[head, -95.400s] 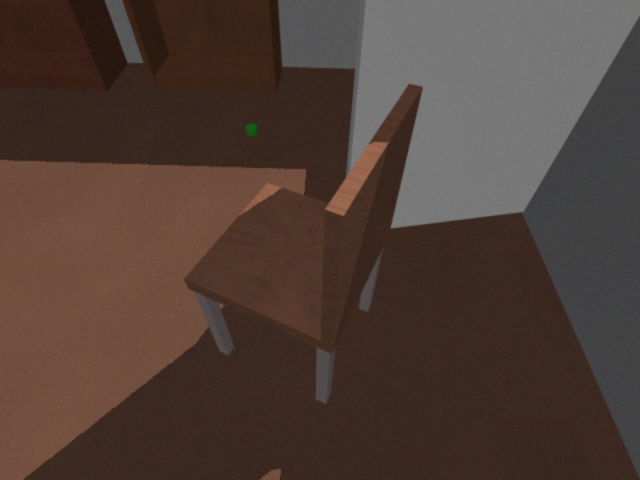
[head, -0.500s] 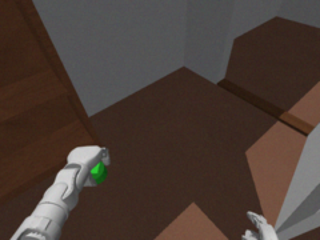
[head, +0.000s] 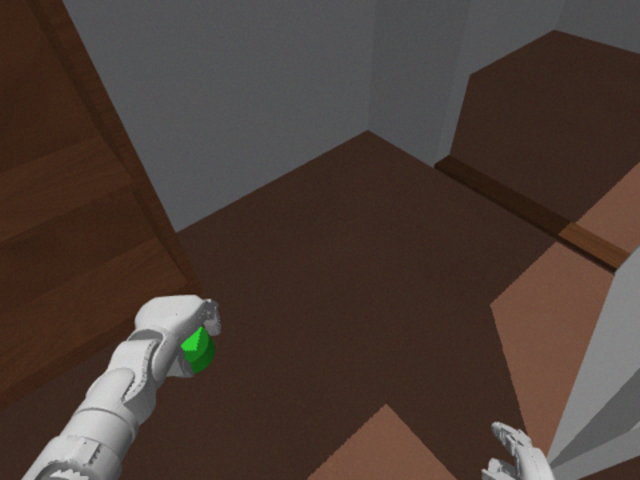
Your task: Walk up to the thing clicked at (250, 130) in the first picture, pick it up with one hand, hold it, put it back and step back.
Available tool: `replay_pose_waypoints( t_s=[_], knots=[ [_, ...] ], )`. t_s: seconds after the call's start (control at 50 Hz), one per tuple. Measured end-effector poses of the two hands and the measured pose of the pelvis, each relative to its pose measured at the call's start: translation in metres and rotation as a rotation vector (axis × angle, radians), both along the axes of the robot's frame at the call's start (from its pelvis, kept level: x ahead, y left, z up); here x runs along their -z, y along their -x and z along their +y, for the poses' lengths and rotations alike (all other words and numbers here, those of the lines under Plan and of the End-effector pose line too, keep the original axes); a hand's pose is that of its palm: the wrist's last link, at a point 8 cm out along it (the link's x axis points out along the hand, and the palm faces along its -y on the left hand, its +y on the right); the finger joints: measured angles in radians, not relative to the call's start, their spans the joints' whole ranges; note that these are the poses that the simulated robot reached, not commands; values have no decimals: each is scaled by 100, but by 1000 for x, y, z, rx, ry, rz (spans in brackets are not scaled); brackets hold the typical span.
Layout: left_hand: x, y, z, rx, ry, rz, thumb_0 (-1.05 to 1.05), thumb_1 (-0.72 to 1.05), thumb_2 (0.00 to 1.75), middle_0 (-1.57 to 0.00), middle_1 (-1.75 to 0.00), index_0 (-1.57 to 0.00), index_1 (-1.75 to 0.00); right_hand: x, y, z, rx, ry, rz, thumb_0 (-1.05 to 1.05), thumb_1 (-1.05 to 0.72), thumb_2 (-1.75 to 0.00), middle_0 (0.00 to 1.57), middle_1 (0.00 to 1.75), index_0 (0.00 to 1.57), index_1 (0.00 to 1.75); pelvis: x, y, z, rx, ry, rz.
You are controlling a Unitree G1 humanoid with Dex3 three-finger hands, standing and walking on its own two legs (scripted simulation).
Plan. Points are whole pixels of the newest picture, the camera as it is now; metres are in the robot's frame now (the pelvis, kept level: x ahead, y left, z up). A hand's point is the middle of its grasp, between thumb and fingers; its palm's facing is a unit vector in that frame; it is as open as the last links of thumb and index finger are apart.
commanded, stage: crouch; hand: left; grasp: from above
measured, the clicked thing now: (190, 348) +0.31 +0.23 -0.08
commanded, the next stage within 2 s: none
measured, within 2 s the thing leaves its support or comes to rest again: neither
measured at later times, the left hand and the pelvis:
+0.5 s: hand (188, 367) +0.30 +0.23 -0.11, palm faces -0.46 -0.01 -0.89, open 8.5 cm; pelvis -0.01 +0.00 -0.02, yaw +1 degrees
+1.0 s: hand (216, 378) +0.37 +0.27 -0.35, palm faces -0.43 +0.02 -0.90, open 8.5 cm; pelvis -0.07 +0.01 -0.24, yaw -1 degrees
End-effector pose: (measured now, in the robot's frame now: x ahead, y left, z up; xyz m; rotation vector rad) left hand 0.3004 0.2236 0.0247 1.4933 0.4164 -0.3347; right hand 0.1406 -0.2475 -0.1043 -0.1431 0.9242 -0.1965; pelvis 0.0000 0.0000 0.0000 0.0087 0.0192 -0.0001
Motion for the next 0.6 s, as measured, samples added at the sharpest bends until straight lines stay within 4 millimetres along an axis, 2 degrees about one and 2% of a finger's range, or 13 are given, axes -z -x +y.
replay_pose_waypoints(
  t_s=[0.18,0.28,0.38,0.46,0.52,0.6],
  knots=[
    [-5,-6,5,-11,-10,-46,2,22,40,-56,-81,-72,-70,2,-2,-1,1,6,17,1,-91,-90,20,30,20,30,0,-4,1,-5,2,3],
    [4,-5,6,-13,-7,-23,2,21,42,-56,-81,-72,-71,1,-1,-1,8,2,19,1,-90,-90,20,30,20,30,0,-5,2,-7,2,9],
    [30,0,4,12,3,11,2,20,43,-57,-81,-73,-71,3,4,-3,3,20,45,0,-90,-90,20,30,20,30,4,-2,1,-13,3,36],
    [58,-1,9,18,-17,8,1,20,42,-58,-81,-73,-70,13,15,-8,-10,48,92,0,-90,-90,20,30,20,30,14,5,1,-21,7,87],
    [82,-6,13,27,-46,-6,1,20,42,-57,-80,-73,-70,27,27,-14,-18,74,132,0,-90,-90,20,30,20,30,29,12,1,-27,15,150],
    [117,-20,19,43,-78,-41,1,19,43,-57,-80,-73,-71,56,51,-24,-11,112,185,0,-91,-90,20,30,20,30,60,22,3,-29,28,246]
  ],
)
